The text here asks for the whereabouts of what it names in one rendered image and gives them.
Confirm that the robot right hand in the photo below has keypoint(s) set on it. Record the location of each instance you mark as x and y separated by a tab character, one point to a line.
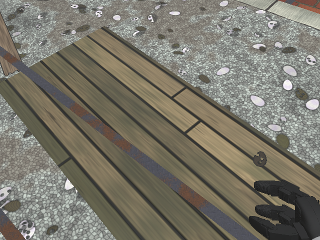
303	223

